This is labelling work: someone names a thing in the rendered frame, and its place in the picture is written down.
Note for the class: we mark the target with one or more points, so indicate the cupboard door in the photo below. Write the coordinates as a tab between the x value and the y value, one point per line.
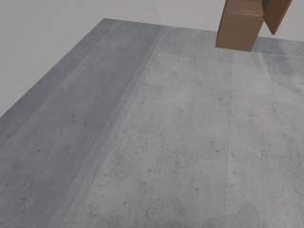
274	13

